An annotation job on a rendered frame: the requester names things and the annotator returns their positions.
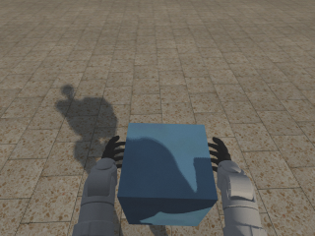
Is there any carton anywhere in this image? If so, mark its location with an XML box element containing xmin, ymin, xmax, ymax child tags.
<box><xmin>117</xmin><ymin>123</ymin><xmax>218</xmax><ymax>226</ymax></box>

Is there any robot right forearm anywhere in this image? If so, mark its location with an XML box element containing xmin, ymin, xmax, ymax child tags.
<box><xmin>217</xmin><ymin>160</ymin><xmax>268</xmax><ymax>236</ymax></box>

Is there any robot right hand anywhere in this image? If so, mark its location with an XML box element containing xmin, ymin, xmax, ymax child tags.
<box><xmin>208</xmin><ymin>137</ymin><xmax>231</xmax><ymax>172</ymax></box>

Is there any robot left hand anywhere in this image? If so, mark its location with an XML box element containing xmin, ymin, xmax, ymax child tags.
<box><xmin>101</xmin><ymin>136</ymin><xmax>126</xmax><ymax>169</ymax></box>

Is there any robot left forearm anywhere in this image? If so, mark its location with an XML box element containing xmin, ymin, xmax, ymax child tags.
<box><xmin>72</xmin><ymin>157</ymin><xmax>118</xmax><ymax>236</ymax></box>

